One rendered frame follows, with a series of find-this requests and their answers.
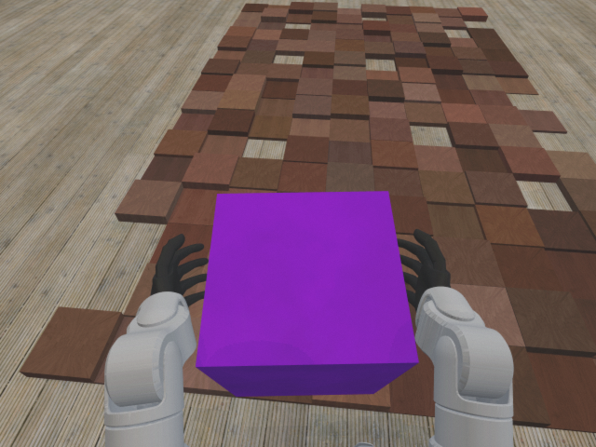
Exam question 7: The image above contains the robot left forearm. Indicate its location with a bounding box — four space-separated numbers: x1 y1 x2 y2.
104 291 196 447

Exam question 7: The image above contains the robot right forearm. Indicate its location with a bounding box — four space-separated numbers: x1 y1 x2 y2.
414 287 514 447

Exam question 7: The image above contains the robot right hand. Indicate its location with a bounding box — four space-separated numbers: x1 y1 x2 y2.
397 229 451 311

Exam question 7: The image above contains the carton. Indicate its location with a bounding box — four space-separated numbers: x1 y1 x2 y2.
196 191 419 397

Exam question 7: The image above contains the robot left hand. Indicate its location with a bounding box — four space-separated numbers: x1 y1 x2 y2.
150 234 209 307

